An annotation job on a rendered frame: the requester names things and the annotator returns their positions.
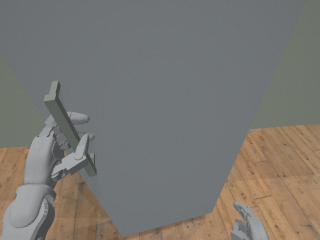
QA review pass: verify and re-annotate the robot left forearm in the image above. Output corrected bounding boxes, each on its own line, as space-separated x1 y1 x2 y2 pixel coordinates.
0 183 57 240

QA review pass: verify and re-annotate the handle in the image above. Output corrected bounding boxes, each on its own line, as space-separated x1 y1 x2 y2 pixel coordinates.
43 80 97 177

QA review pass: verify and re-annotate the right robot hand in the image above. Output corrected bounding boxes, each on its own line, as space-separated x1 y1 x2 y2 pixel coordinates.
230 201 270 240

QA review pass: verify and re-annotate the left robot hand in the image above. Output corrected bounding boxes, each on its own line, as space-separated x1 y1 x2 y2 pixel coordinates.
23 111 95 189

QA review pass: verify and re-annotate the fridge door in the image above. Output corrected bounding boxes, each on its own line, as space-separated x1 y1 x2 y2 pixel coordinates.
0 0 307 237

